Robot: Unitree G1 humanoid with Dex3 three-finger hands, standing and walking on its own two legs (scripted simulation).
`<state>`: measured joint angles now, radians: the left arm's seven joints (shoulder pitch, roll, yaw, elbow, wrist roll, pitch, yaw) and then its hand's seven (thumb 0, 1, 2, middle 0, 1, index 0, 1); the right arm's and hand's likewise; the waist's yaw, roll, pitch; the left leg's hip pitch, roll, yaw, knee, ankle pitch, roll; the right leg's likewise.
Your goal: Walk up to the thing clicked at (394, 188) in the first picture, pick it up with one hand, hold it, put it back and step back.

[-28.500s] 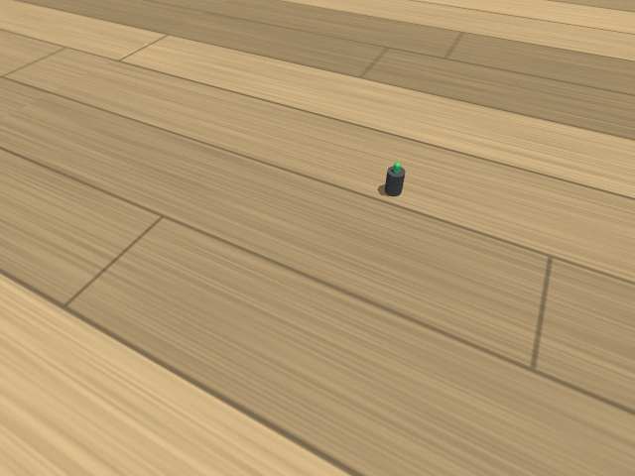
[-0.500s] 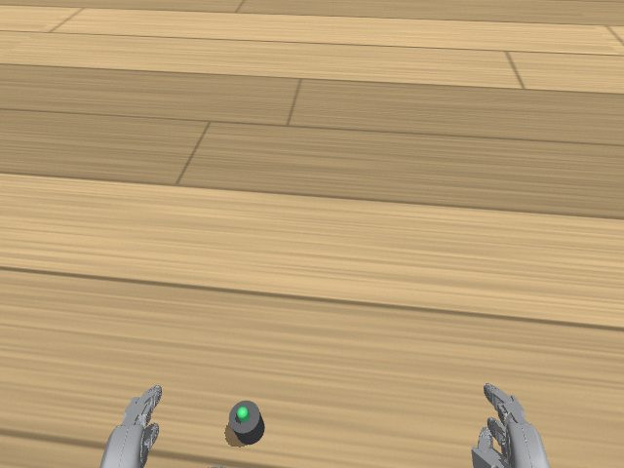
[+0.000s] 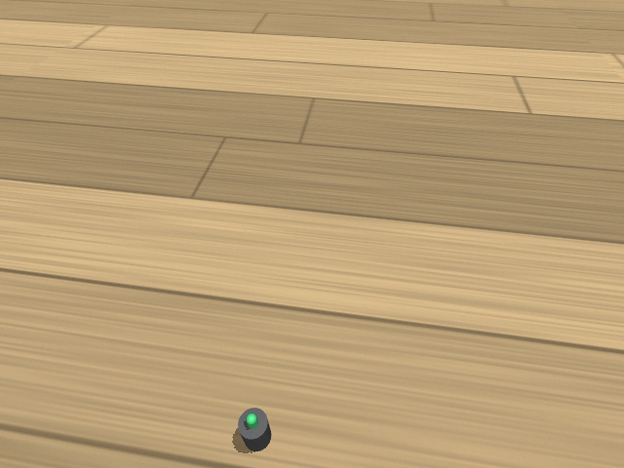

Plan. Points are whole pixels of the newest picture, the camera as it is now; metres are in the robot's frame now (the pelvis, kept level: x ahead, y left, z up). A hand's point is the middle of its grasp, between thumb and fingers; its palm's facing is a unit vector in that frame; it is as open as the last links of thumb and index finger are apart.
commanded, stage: stand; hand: left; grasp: from the side
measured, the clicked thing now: (254, 427) +0.38 +0.19 -0.68
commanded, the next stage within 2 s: step back in 1.76 s
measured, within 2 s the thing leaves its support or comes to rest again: neither
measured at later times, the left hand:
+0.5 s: hand out of the picture +0.04 +0.25 -0.15, palm faces -0.01 -0.94 -0.35, open 7.4 cm
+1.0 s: hand out of the picture +0.09 +0.24 -0.14, palm faces -0.02 -0.94 -0.34, open 7.4 cm
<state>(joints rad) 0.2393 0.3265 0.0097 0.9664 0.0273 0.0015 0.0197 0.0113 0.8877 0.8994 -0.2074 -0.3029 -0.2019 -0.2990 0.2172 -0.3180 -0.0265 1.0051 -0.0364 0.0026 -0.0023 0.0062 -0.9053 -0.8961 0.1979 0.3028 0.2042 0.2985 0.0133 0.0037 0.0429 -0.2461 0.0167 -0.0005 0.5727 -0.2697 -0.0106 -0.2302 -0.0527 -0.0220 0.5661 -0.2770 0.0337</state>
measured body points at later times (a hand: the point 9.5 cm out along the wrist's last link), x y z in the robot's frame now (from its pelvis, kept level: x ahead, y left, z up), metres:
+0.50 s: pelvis +0.00 +0.00 +0.01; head +0.00 -0.01 +0.46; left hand +0.04 +0.29 -0.12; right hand +0.06 -0.29 -0.13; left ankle +0.03 +0.13 -0.73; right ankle +0.02 -0.14 -0.73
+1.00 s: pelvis +0.02 +0.00 +0.02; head +0.03 -0.01 +0.47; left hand +0.09 +0.29 -0.12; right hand +0.08 -0.30 -0.13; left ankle +0.03 +0.13 -0.73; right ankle +0.02 -0.14 -0.73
